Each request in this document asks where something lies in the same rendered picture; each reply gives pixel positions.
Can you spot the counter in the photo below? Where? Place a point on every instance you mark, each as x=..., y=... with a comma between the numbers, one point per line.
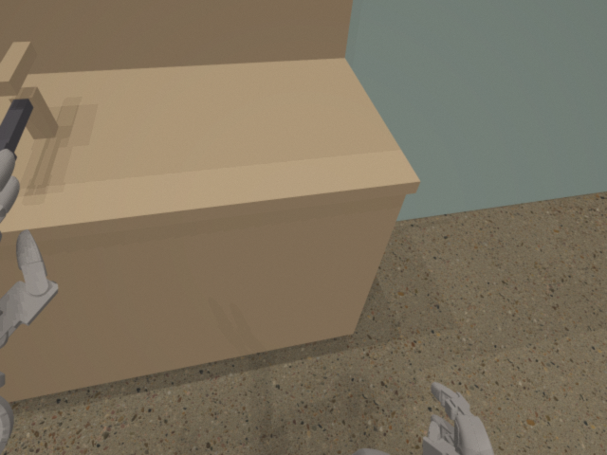
x=204, y=179

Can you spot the right robot hand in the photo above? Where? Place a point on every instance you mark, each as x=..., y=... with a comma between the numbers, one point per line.
x=467, y=437

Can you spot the left robot hand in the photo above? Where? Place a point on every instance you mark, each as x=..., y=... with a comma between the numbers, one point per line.
x=24, y=301

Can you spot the tap lever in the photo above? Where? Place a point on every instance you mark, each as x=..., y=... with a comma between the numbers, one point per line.
x=14, y=123

